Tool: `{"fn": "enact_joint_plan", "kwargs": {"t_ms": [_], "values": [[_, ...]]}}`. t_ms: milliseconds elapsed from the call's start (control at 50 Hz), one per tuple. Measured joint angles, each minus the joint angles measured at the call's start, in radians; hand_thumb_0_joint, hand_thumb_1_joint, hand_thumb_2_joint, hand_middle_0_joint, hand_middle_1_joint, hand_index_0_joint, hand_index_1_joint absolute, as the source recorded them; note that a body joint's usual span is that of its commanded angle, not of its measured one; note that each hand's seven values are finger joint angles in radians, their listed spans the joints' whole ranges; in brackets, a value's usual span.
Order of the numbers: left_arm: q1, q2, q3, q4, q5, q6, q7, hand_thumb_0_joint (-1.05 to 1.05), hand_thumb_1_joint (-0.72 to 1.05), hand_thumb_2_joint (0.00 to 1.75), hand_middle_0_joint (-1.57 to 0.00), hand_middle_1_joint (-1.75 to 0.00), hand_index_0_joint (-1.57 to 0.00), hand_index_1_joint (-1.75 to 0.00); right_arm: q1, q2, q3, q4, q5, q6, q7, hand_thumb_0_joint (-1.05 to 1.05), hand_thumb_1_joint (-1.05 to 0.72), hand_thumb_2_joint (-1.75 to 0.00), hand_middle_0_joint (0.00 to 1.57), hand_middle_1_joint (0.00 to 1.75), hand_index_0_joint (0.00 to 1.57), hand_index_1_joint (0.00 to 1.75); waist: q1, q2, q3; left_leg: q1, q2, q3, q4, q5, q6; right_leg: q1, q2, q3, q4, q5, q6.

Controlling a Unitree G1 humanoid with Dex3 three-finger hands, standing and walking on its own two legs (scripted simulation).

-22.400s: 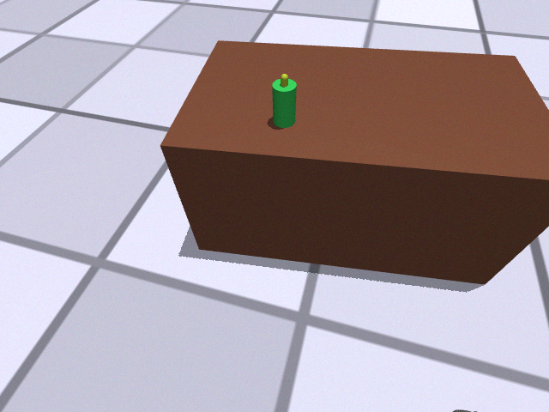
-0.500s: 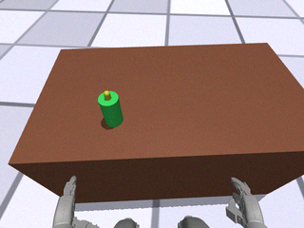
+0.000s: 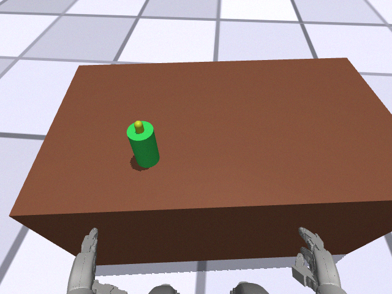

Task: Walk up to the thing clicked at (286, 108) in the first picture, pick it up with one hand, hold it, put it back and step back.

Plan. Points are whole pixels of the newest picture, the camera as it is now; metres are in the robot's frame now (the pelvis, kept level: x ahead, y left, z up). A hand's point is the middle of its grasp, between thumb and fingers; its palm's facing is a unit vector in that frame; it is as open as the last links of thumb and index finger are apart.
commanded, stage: home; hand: left
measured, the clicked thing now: (143, 141) +0.50 +0.16 -0.04
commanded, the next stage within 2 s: stand in 0.60 s
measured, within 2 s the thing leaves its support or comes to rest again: neither
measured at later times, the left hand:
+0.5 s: hand (118, 277) +0.16 +0.17 -0.05, palm faces +0.09 -0.95 -0.28, open 17.6 cm
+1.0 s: hand out of the picture +0.10 +0.24 -0.11, palm faces -0.04 -0.93 -0.37, open 13.2 cm
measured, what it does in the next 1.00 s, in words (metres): stands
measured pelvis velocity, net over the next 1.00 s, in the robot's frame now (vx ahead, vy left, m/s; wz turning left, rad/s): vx -0.01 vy -0.01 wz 0.00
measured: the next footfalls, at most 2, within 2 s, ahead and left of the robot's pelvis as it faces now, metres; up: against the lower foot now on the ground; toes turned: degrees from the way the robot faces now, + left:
none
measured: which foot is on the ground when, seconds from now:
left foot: down 0.00-1.00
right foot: down 0.00-1.00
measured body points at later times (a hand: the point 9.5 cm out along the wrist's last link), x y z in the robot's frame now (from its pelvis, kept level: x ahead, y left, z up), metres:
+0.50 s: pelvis -0.01 -0.01 +0.00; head +0.02 +0.00 +0.45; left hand +0.15 +0.22 -0.03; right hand +0.15 -0.25 -0.07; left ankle -0.01 +0.13 -0.69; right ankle +0.00 -0.13 -0.69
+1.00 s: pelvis -0.01 -0.01 +0.02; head +0.01 +0.00 +0.47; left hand +0.10 +0.28 -0.09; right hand +0.10 -0.30 -0.09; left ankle -0.01 +0.13 -0.69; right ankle +0.00 -0.13 -0.69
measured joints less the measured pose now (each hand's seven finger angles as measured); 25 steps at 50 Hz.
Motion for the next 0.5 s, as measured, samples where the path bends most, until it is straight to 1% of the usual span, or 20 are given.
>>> {"fn": "enact_joint_plan", "kwargs": {"t_ms": [500], "values": [[0.002,-0.001,-0.003,-0.002,-0.001,0.005,0.0,-0.01,-0.57,0.04,-0.06,-0.05,-0.05,-0.04,0.007,-0.001,0.003,-0.003,0.002,-0.002,-0.01,0.01,-0.9,-0.9,0.2,0.3,0.2,0.31,-0.001,0.001,0.002,-0.01,0.001,-0.001,0.001,0.01,-0.007,-0.016,0.002,0.0,0.013,0.004,-0.007]]}}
